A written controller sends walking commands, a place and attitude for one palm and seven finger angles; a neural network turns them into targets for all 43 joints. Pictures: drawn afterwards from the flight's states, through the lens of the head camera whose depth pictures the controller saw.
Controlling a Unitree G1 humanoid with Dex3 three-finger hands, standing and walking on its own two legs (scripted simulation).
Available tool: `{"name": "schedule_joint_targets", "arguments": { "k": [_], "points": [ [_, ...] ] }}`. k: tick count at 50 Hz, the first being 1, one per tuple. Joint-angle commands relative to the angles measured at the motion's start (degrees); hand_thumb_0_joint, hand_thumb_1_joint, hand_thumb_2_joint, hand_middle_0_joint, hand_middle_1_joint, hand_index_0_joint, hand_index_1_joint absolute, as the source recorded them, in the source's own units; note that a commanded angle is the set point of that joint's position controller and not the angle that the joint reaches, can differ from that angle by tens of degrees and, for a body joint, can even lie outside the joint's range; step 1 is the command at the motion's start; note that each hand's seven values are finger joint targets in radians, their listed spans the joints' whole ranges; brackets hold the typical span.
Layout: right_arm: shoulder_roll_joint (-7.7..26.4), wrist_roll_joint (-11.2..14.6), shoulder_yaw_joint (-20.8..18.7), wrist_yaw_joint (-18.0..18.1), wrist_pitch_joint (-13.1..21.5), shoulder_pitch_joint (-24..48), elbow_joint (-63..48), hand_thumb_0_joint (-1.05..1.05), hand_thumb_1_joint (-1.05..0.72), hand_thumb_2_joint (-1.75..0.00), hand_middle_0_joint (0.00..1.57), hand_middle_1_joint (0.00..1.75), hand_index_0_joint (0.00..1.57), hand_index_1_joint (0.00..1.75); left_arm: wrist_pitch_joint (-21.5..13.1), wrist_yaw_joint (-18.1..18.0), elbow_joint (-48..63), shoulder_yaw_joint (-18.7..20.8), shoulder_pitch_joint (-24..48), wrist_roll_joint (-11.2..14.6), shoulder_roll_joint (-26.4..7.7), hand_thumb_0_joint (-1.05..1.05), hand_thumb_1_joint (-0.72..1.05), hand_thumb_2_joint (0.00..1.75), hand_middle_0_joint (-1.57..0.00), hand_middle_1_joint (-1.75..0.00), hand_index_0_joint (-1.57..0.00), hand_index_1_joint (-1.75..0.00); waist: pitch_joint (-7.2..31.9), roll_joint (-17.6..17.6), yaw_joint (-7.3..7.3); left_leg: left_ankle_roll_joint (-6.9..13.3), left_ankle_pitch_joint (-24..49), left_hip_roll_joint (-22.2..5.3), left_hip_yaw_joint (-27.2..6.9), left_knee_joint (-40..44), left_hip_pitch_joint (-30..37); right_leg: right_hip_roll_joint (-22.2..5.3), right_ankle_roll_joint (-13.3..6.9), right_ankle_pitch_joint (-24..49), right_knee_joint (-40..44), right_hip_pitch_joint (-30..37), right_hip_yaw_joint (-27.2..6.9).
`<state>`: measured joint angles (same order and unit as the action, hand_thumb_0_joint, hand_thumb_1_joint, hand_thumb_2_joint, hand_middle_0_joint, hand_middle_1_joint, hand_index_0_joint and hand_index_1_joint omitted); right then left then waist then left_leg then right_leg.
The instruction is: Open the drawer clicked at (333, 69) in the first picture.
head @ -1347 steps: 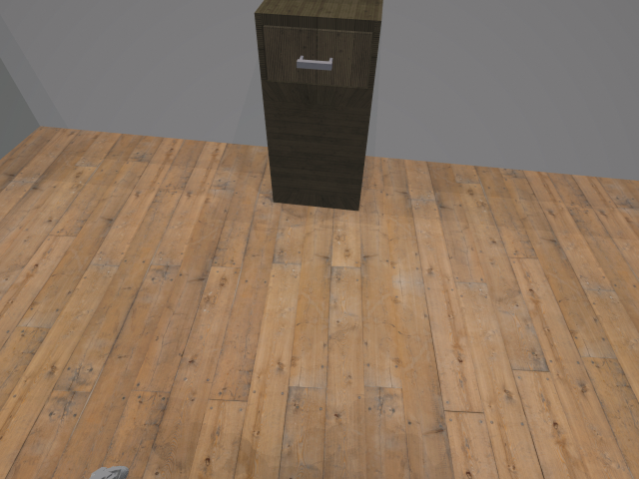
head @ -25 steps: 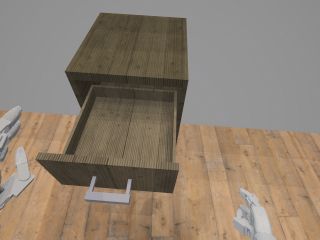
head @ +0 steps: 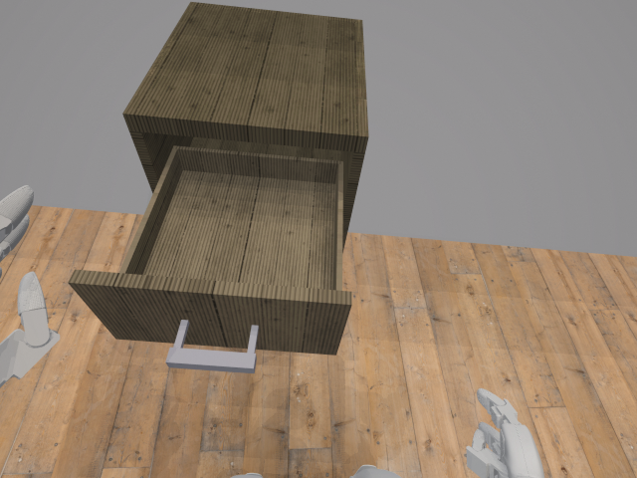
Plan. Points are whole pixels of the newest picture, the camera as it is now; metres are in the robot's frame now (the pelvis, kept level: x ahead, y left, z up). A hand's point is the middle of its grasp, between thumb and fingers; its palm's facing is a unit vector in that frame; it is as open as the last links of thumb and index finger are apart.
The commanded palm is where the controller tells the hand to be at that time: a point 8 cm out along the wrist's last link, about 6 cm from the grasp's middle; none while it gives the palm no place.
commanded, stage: step back with the hand held close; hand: left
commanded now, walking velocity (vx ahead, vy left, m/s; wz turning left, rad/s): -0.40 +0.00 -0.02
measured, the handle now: (215, 345) +0.30 +0.15 -0.07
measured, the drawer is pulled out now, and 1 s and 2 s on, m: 0.30 0.30 0.30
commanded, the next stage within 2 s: stop stepping back and stand still in 0.38 s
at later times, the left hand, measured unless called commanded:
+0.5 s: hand out of the picture +0.09 +0.16 +0.17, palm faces +0.25 -0.83 -0.50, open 7.4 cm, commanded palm +0.02 +0.21 +0.19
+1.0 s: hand out of the picture -0.04 +0.15 +0.17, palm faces +0.36 -0.81 -0.46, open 7.4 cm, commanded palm -0.10 +0.20 +0.19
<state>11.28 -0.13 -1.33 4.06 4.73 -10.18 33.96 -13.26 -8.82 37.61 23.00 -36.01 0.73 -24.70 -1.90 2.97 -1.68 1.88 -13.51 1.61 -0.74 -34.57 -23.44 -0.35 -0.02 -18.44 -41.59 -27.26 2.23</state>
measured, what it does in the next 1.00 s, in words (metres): walks backwards: right foot, then left foot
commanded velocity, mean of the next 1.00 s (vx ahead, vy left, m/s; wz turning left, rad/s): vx -0.05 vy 0.02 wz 0.02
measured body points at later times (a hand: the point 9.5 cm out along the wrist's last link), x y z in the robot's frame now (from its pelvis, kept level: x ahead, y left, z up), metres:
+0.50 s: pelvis -0.12 -0.06 +0.02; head -0.07 -0.05 +0.46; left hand +0.07 +0.20 +0.19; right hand +0.06 -0.32 -0.06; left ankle -0.13 +0.05 -0.71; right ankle -0.14 -0.15 -0.73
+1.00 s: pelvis -0.22 -0.08 +0.01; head -0.24 -0.08 +0.45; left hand -0.06 +0.19 +0.20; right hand -0.08 -0.32 -0.08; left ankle -0.22 +0.05 -0.73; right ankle -0.17 -0.15 -0.72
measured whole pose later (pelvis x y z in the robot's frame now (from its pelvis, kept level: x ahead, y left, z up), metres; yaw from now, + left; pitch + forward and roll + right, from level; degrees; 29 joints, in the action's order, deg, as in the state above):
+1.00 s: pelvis -0.22 -0.08 +0.01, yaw +1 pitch -2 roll +2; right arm 11.6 0.5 0.3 3.8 6.5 -16.1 35.5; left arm -9.2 -8.9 32.4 19.0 -36.3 0.7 -22.1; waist 1.4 2.2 -2.4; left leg 0.6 -15.3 0.7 2.1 -29.0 -11.8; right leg -0.8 0.0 -21.6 -38.1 -20.3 5.6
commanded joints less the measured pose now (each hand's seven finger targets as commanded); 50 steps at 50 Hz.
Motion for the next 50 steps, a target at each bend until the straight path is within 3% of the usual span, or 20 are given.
{"name": "schedule_joint_targets", "arguments": {
  "k": [1,4,11,13,15,16,18,21,24,25,27,29,33,35,36,40,42,45,47,50],
  "points": [
    [6.27,-0.68,-2.93,0.07,5.29,3.45,-7.81,0.00,-0.90,-0.90,0.20,0.30,0.20,0.30,-3.94,-1.39,14.00,6.74,-3.51,1.35,-6.35,0.00,0.90,0.90,-0.20,-0.30,-0.20,-0.30,12.10,-10.44,1.98,6.79,36.60,-19.13,-13.40,11.63,9.99,-0.57,0.20,-8.79,-8.36,4.20,-3.33],
    [6.81,-0.49,-2.20,-0.82,6.15,3.70,-6.69,0.00,-0.90,-0.90,0.20,0.30,0.20,0.30,-3.44,-0.45,14.19,3.65,-2.39,1.57,-4.87,0.00,0.90,0.90,-0.20,-0.30,-0.20,-0.30,12.91,-14.22,1.89,5.44,44.67,-17.40,-10.09,10.59,19.08,-0.12,0.43,-5.47,-0.98,4.21,-1.23],
    [8.20,-0.11,-1.23,-1.58,5.97,6.79,-7.39,0.00,-0.90,-0.90,0.20,0.30,0.20,0.30,-3.13,1.63,12.36,6.60,-2.20,3.65,-7.58,0.00,0.90,0.90,-0.20,-0.30,-0.20,-0.30,13.84,-14.19,3.11,4.04,27.57,-15.56,-8.93,11.38,14.82,-0.01,0.67,2.91,16.86,14.40,-0.36],
    [8.01,0.37,-1.32,-1.78,4.83,7.24,-8.64,0.00,-0.90,-0.90,0.20,0.30,0.20,0.30,-3.98,2.56,12.70,9.08,-4.01,3.82,-9.87,0.00,0.90,0.90,-0.20,-0.30,-0.20,-0.30,14.58,-8.98,3.40,1.58,18.79,-11.61,-4.91,7.20,11.97,-1.74,0.42,14.47,23.84,18.26,0.27],
    [7.01,3.01,-2.50,-1.60,3.38,7.11,-9.74,0.00,-0.90,-0.90,0.20,0.30,0.20,0.30,-3.81,2.67,11.03,7.94,-3.67,3.97,-9.60,0.00,0.90,0.90,-0.20,-0.30,-0.20,-0.30,14.58,13.52,2.30,-2.83,-5.20,0.17,4.33,-14.19,7.26,-15.16,-3.49,41.43,25.39,14.37,-7.88],
    [6.41,3.74,-2.54,-0.91,3.10,9.12,-10.43,0.00,-0.90,-0.90,0.20,0.30,0.20,0.30,-3.43,2.17,8.65,8.45,-4.92,4.24,-9.17,0.00,0.90,0.90,-0.20,-0.30,-0.20,-0.30,11.76,14.66,2.71,-2.47,-14.02,2.00,0.65,-26.48,-0.21,-19.91,-7.26,46.33,23.63,12.23,-10.70],
    [3.08,1.75,0.29,0.09,2.35,11.32,-10.53,0.00,-0.90,-0.90,0.20,0.30,0.20,0.30,-2.22,1.60,5.87,7.88,-5.88,3.47,-7.16,0.00,0.90,0.90,-0.20,-0.30,-0.20,-0.30,9.56,7.28,2.14,-2.53,-18.25,-0.22,-1.93,-27.60,-9.06,-20.39,-10.44,54.23,18.87,17.13,-9.55],
    [3.24,0.81,1.31,2.30,0.41,10.53,-9.56,0.00,-0.90,-0.90,0.20,0.30,0.20,0.30,-1.56,-0.39,6.91,6.03,-3.32,1.67,-6.23,0.00,0.90,0.90,-0.20,-0.30,-0.20,-0.30,9.27,4.58,0.12,-3.03,-13.95,-0.96,1.72,-6.83,-5.88,-14.85,-6.31,63.41,14.31,24.23,-5.96],
    [5.26,1.19,-0.41,2.39,-0.27,7.46,-8.79,0.00,-0.90,-0.90,0.20,0.30,0.20,0.30,-1.22,-1.02,11.34,3.74,-2.62,1.80,-6.34,0.00,0.90,0.90,-0.20,-0.30,-0.20,-0.30,11.89,-0.17,-0.44,-1.99,13.98,-4.22,2.16,15.82,7.37,-10.51,-1.70,49.16,8.55,23.59,-2.65],
    [7.07,1.60,-1.86,1.93,0.45,6.39,-9.98,0.00,-0.90,-0.90,0.20,0.30,0.20,0.30,-1.47,-1.19,14.61,3.80,-3.00,1.79,-7.20,0.00,0.90,0.90,-0.20,-0.30,-0.20,-0.30,14.02,-6.84,0.45,0.37,32.98,-11.09,-3.09,15.34,13.83,-6.97,0.43,30.53,6.10,19.45,-1.37],
    [7.97,2.68,-3.35,0.16,2.59,4.55,-11.23,0.00,-0.90,-0.90,0.20,0.30,0.20,0.30,-2.03,-0.84,16.77,5.02,-7.29,2.08,-7.45,0.00,0.90,0.90,-0.20,-0.30,-0.20,-0.30,16.69,-10.58,1.71,3.01,42.37,-16.71,-5.59,10.05,22.19,-3.88,0.25,0.99,4.61,10.44,-1.64],
    [5.95,1.27,-1.57,-0.19,3.42,5.91,-11.46,0.00,-0.90,-0.90,0.20,0.30,0.20,0.30,-1.10,-1.19,18.52,7.03,-8.17,2.09,-9.03,0.00,0.90,0.90,-0.20,-0.30,-0.20,-0.30,13.68,-19.05,1.41,3.52,33.65,-15.55,-7.77,11.40,15.35,-3.64,0.32,-4.62,5.83,11.17,-0.22],
    [7.29,2.35,-1.52,-0.19,3.43,4.72,-10.51,0.00,-0.90,-0.90,0.20,0.30,0.20,0.30,-1.01,-1.64,13.95,7.39,-5.38,2.72,-8.24,0.00,0.90,0.90,-0.20,-0.30,-0.20,-0.30,6.31,0.08,0.54,0.57,-11.62,-6.92,-2.53,6.05,0.35,-8.29,-0.69,-3.39,23.40,17.63,-8.09],
    [7.77,1.80,-2.25,0.29,2.85,2.73,-8.71,0.00,-0.90,-0.90,0.20,0.30,0.20,0.30,-0.41,-1.85,8.84,6.24,-3.50,2.91,-7.37,0.00,0.90,0.90,-0.20,-0.30,-0.20,-0.30,3.13,5.99,0.03,-1.34,-12.58,-0.32,1.51,-13.23,7.22,-17.77,-5.46,-25.28,36.29,0.74,-21.33],
    [7.65,1.21,-2.20,0.15,2.58,2.57,-7.85,0.00,-0.90,-0.90,0.20,0.30,0.20,0.30,-0.20,-1.71,8.29,4.98,-1.12,2.54,-6.64,0.00,0.90,0.90,-0.20,-0.30,-0.20,-0.30,3.09,6.59,-0.25,-1.10,-10.31,-0.09,1.24,-18.90,6.67,-19.32,-6.85,-22.82,36.46,-0.35,-21.44],
    [6.89,0.69,-0.55,0.67,2.99,3.09,-7.05,0.00,-0.90,-0.90,0.20,0.30,0.20,0.30,0.99,-1.35,3.26,1.95,2.52,0.87,-4.94,0.00,0.90,0.90,-0.20,-0.30,-0.20,-0.30,2.81,5.94,-0.26,0.85,-12.00,-1.57,3.12,-5.92,12.26,-15.18,-5.23,-22.97,32.49,-3.29,-10.95],
    [7.02,0.17,0.09,0.84,4.20,2.34,-7.04,0.00,-0.90,-0.90,0.20,0.30,0.20,0.30,0.55,-1.66,5.73,1.03,2.95,0.46,-4.45,0.00,0.90,0.90,-0.20,-0.30,-0.20,-0.30,3.00,-0.91,-0.26,1.97,-11.23,-1.69,3.86,10.35,12.85,-11.55,-3.99,-19.47,27.07,2.94,-8.09],
    [8.90,0.20,-1.16,0.29,5.30,3.36,-9.12,0.00,-0.90,-0.90,0.20,0.30,0.20,0.30,-0.98,-1.86,12.22,2.33,3.36,-0.03,-6.48,0.00,0.90,0.90,-0.20,-0.30,-0.20,-0.30,5.10,-16.54,1.90,6.26,-5.29,-14.33,-11.00,20.80,9.54,-0.88,0.58,-3.44,4.07,11.47,0.93],
    [6.66,0.83,-0.49,-0.38,4.83,3.89,-8.19,0.00,-0.90,-0.90,0.20,0.30,0.20,0.30,0.04,-1.26,8.77,3.24,1.00,-0.16,-6.39,0.00,0.90,0.90,-0.20,-0.30,-0.20,-0.30,1.10,-16.95,0.88,7.31,-25.51,-15.69,-13.00,25.47,-3.33,-0.79,0.61,-7.04,-3.30,13.94,1.46],
    [7.58,0.99,-0.50,-0.37,4.72,3.85,-7.42,0.00,-0.90,-0.90,0.20,0.30,0.20,0.30,-0.37,-0.82,5.34,4.09,1.33,-0.14,-6.66,0.00,0.90,0.90,-0.20,-0.30,-0.20,-0.30,-3.32,-8.33,1.49,5.78,-22.45,-13.14,-8.44,18.68,-9.21,-1.00,0.40,-3.69,9.53,20.43,1.08]
  ]
}}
